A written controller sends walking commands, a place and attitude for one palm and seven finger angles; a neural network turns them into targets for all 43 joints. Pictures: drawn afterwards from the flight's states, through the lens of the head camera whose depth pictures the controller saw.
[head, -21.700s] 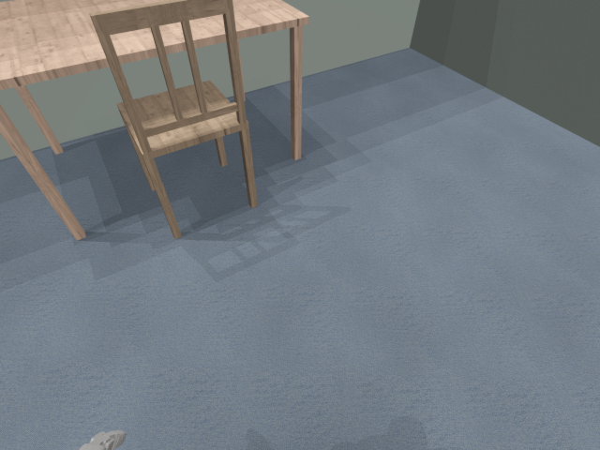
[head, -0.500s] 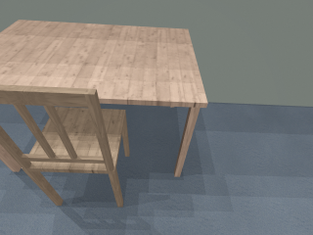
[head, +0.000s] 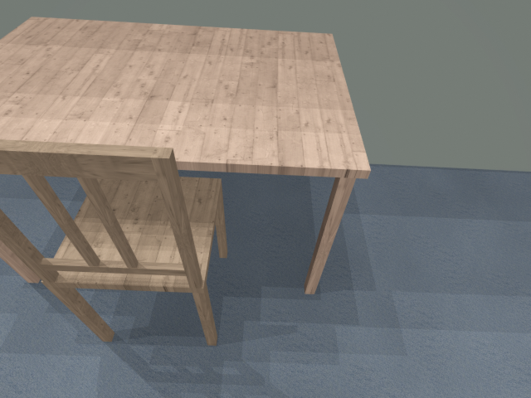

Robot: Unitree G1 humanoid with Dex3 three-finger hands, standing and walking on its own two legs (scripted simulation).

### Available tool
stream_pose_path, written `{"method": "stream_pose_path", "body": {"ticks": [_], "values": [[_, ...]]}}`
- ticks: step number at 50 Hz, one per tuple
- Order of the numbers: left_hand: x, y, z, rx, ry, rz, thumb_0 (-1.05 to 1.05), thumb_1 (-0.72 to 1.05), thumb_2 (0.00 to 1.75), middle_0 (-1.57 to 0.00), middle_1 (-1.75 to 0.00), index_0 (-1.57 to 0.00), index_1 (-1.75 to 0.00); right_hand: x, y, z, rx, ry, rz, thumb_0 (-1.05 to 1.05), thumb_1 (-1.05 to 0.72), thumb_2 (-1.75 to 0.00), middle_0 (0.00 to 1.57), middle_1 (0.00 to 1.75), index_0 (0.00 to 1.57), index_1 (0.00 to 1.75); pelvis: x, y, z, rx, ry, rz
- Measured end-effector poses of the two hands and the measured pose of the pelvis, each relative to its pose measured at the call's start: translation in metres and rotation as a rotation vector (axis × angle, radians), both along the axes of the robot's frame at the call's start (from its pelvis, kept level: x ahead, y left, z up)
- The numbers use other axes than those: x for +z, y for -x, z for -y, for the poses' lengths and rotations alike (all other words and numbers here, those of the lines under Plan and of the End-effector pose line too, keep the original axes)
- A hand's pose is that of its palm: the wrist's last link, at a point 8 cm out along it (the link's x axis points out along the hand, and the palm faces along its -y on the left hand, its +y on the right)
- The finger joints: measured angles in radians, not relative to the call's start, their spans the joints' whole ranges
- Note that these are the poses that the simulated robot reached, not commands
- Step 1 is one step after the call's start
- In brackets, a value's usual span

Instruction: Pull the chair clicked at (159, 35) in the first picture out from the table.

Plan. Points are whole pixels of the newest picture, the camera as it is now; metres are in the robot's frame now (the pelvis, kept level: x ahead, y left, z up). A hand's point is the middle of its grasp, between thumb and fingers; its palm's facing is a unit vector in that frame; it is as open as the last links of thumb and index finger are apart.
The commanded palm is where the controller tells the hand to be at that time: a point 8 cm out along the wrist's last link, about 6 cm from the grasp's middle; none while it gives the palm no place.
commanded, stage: look again from close up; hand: left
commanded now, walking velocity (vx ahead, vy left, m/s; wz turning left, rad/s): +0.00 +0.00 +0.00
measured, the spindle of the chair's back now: (67, 224) +0.43 +0.42 -0.06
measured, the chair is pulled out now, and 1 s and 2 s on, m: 0.00 0.00 0.00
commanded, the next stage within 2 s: raise the hand toward the chair's back in 0.78 s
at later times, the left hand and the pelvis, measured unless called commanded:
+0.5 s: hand out of the picture -0.03 +0.21 -0.17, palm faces -0.02 -0.97 -0.22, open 7.4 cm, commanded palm none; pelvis -0.03 +0.02 +0.01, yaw +0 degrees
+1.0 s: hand out of the picture +0.06 +0.22 -0.09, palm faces +0.20 -0.96 -0.21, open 7.5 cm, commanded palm +0.06 +0.26 -0.06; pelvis -0.05 +0.02 +0.00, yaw +1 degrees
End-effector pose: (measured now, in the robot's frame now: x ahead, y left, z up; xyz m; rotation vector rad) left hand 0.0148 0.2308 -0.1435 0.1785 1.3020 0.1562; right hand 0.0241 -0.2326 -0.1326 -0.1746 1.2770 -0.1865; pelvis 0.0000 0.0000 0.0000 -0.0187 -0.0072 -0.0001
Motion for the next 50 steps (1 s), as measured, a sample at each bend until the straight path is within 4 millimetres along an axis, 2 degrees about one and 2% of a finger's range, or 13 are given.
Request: {"method": "stream_pose_path", "body": {"ticks": [5, 11, 16, 26, 31, 37, 44, 45, 46, 48, 50], "values": [[0.004, -0.02, -0.007, -0.026, -0.003, 0.071, 0.0, 0.91, 0.89, -0.2, -0.29, -0.19, -0.3, 0.007, -0.024, 0.0, 0.021, 0.011, 0.08, 0.01, -0.92, -0.9, 0.19, 0.3, 0.19, 0.3, 0.001, 0.005, -0.004, -0.006, 0.0, 0.012], [0.009, -0.019, -0.013, -0.041, -0.004, 0.087, 0.0, 0.91, 0.89, -0.2, -0.29, -0.2, -0.3, 0.011, -0.03, -0.004, 0.039, 0.001, 0.113, 0.0, -0.91, -0.9, 0.19, 0.3, 0.19, 0.3, 0.003, 0.013, -0.008, -0.007, 0.0, 0.019], [0.009, 0.0, -0.019, -0.039, -0.006, 0.052, 0.0, 0.91, 0.89, -0.2, -0.29, -0.2, -0.3, 0.011, -0.018, -0.007, 0.041, -0.006, 0.087, 0.0, -0.91, -0.9, 0.2, 0.3, 0.2, 0.3, 0.005, 0.019, -0.012, -0.007, 0.0, 0.02], [0.009, 0.051, -0.027, -0.016, -0.005, -0.078, 0.0, 0.91, 0.89, -0.2, -0.29, -0.2, -0.3, 0.009, 0.025, -0.008, 0.015, -0.002, -0.03, 0.0, -0.91, -0.9, 0.2, 0.3, 0.2, 0.3, 0.009, 0.028, -0.018, -0.006, 0.001, 0.016], [0.01, 0.07, -0.029, -0.005, -0.004, -0.124, 0.01, 0.91, 0.89, -0.2, -0.29, -0.2, -0.3, 0.008, 0.04, -0.008, 0.001, -0.003, -0.069, 0.0, -0.91, -0.9, 0.2, 0.3, 0.2, 0.3, 0.01, 0.03, -0.02, -0.006, -0.001, 0.018], [0.011, 0.08, -0.028, 0.001, -0.006, -0.14, 0.01, 0.91, 0.89, -0.2, -0.29, -0.2, -0.3, 0.007, 0.048, -0.009, -0.009, -0.009, -0.079, 0.0, -0.91, -0.9, 0.2, 0.3, 0.2, 0.3, 0.011, 0.033, -0.021, -0.007, -0.002, 0.022], [0.011, 0.08, -0.025, 0.003, -0.006, -0.124, 0.0, 0.91, 0.89, -0.2, -0.29, -0.2, -0.3, 0.006, 0.047, -0.01, -0.012, -0.017, -0.063, 0.0, -0.91, -0.9, 0.2, 0.3, 0.2, 0.3, 0.011, 0.036, -0.019, -0.006, -0.004, 0.026], [0.011, 0.079, -0.024, -0.001, -0.01, -0.118, 0.0, 0.91, 0.89, -0.2, -0.29, -0.2, -0.3, 0.006, 0.046, -0.011, -0.006, -0.018, -0.059, 0.0, -0.91, -0.9, 0.2, 0.3, 0.2, 0.3, 0.011, 0.037, -0.019, -0.005, 0.0, 0.025], [0.015, 0.069, -0.025, 0.061, -0.002, -0.057, 0.01, 0.91, 0.89, -0.2, -0.29, -0.2, -0.3, 0.007, 0.043, -0.01, -0.001, 0.0, -0.031, 0.0, -0.91, -0.9, 0.2, 0.3, 0.2, 0.3, 0.009, 0.039, -0.019, 0.002, 0.008, 0.029], [0.04, 0.023, -0.031, 0.073, -0.032, 0.226, 0.01, 0.9, 0.89, -0.2, -0.29, -0.2, -0.3, 0.013, 0.03, -0.009, 0.05, 0.039, 0.097, 0.01, -0.91, -0.9, 0.2, 0.3, 0.2, 0.3, 0.006, 0.044, -0.018, 0.012, 0.002, 0.038], [0.075, -0.025, -0.03, 0.074, -0.049, 0.516, 0.02, 0.89, 0.88, -0.2, -0.29, -0.19, -0.3, 0.02, 0.012, -0.009, 0.096, 0.042, 0.237, 0.01, -0.91, -0.9, 0.2, 0.3, 0.2, 0.3, 0.003, 0.049, -0.016, 0.026, -0.005, 0.035]]}}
